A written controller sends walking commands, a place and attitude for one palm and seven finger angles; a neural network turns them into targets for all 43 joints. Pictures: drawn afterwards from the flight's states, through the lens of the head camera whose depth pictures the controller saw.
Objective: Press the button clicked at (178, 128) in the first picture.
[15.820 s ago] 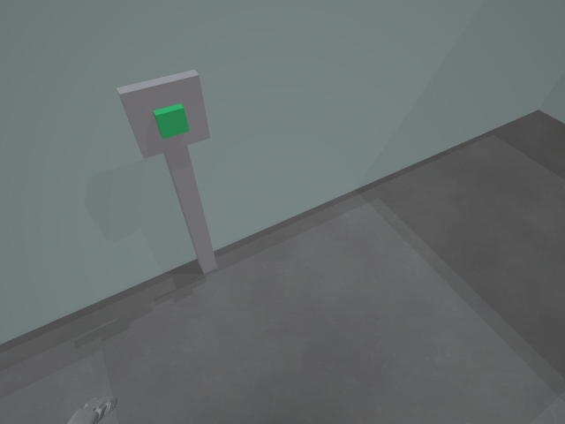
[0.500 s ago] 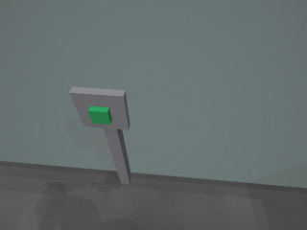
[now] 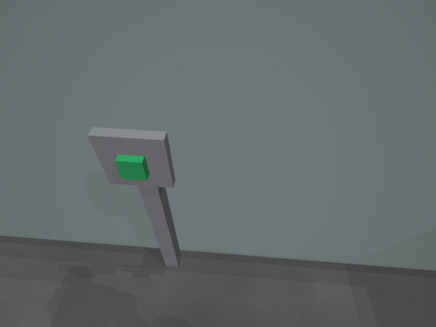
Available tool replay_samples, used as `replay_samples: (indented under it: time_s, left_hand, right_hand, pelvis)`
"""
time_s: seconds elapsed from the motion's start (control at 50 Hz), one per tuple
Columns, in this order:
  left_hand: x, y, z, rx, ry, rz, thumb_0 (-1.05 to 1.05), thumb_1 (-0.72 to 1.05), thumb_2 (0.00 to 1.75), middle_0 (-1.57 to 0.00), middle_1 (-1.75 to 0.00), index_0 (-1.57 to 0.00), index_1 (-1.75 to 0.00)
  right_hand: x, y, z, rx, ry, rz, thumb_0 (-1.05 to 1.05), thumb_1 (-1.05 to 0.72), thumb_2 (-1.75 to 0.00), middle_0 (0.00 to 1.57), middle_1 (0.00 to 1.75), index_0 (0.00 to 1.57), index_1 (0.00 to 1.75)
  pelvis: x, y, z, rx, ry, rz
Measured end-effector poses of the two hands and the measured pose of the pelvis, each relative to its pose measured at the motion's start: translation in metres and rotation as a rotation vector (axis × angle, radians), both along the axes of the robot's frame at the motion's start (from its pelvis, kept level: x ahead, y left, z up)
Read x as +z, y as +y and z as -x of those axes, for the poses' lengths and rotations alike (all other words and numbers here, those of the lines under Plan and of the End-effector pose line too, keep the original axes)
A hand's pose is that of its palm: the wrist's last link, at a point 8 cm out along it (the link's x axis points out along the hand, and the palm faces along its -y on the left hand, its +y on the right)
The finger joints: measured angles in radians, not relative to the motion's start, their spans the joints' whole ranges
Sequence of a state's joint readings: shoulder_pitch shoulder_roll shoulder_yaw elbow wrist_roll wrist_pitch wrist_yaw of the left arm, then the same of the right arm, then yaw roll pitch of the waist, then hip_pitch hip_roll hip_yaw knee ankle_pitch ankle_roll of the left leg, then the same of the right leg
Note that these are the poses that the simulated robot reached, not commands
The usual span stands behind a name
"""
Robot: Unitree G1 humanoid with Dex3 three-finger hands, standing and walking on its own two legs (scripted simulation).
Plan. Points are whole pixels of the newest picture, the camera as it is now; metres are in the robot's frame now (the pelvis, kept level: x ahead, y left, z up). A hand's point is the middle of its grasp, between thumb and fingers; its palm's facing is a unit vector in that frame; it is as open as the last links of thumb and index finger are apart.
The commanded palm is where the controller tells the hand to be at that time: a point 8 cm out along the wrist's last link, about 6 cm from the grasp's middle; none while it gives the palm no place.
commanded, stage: come to a stop and stand still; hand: left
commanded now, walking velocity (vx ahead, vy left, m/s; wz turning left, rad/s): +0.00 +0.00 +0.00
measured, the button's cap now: (133, 166) +0.48 +0.24 -0.02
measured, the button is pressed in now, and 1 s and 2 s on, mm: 0 0 0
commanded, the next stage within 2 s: look again from close up in 0.02 s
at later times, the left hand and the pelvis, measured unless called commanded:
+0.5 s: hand out of the picture +0.01 +0.23 -0.17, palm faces +0.01 -0.98 -0.22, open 7.3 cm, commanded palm none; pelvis -0.02 +0.06 +0.00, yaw -1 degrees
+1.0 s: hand (101, 272) +0.22 +0.23 -0.02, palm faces +0.16 -0.99 +0.01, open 6.4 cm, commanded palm +0.10 +0.29 -0.07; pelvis +0.01 +0.07 -0.03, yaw +3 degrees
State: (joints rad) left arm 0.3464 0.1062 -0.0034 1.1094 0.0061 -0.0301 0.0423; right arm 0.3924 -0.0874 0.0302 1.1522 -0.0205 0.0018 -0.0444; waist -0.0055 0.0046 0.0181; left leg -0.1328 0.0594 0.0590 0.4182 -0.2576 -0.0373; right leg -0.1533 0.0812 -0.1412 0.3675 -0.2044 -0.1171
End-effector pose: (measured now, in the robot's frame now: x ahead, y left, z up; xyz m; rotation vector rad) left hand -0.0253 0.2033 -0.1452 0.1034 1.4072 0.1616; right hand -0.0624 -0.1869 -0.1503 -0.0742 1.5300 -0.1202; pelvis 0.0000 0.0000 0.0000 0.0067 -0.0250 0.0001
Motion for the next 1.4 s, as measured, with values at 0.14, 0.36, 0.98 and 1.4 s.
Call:
replay_samples:
  time_s: [0.14,0.36,0.98,1.4]
  left_hand:
    - [-0.001,0.001,0.001,0.000,0.008,0.007,0.00,0.91,0.90,-0.20,-0.30,-0.20,-0.30]
    - [-0.001,0.053,-0.019,-0.055,-0.063,-0.040,0.01,0.92,0.90,-0.20,-0.30,-0.20,-0.30]
    - [0.131,0.086,-0.206,0.012,-1.102,-0.028,0.04,0.95,0.90,-0.34,-0.46,-0.34,-0.46]
    - [0.096,0.068,-0.150,-0.222,-1.468,0.091,0.02,0.90,0.90,-0.90,-1.07,-0.90,-1.06]
  right_hand:
    - [0.003,-0.002,0.000,-0.002,0.003,0.018,0.00,-0.91,-0.90,0.19,0.30,0.20,0.30]
    - [-0.004,0.015,0.009,-0.039,-0.094,0.058,0.00,-0.91,-0.90,0.19,0.30,0.20,0.30]
    - [0.039,-0.015,-0.196,0.144,-0.764,0.210,0.02,-0.92,-0.90,0.20,0.30,0.20,0.30]
    - [-0.021,0.036,-0.285,0.383,-0.956,0.002,0.01,-0.90,-0.90,0.20,0.30,0.20,0.30]
  pelvis:
    - [0.000,0.004,0.000,-0.004,0.005,0.007]
    - [-0.006,0.038,0.017,-0.013,-0.009,0.025]
    - [-0.025,0.072,-0.012,0.059,0.138,0.011]
    - [-0.114,0.023,0.027,0.090,0.328,0.079]
